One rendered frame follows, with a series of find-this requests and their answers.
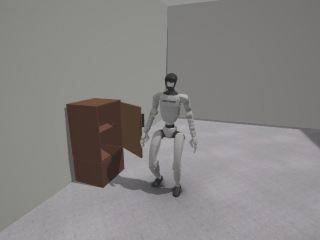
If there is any left robot foot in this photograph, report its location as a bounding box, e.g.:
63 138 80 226
173 184 181 197

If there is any left robot forearm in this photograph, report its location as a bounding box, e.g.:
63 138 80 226
187 112 197 137

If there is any handle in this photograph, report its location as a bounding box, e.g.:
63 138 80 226
141 113 145 127

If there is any cupboard door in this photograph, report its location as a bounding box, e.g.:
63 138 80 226
120 102 143 158

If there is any right robot forearm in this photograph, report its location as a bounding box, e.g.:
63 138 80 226
144 110 155 132

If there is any left robot upper arm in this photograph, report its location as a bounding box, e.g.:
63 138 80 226
180 94 192 119

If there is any left robot hand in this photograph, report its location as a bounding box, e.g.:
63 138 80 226
189 136 198 153

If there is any right robot hand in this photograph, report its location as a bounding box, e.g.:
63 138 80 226
140 131 150 148

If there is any right robot upper arm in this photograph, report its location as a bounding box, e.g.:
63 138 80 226
150 92 162 116

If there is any right robot shin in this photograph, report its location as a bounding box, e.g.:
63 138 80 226
148 163 161 179

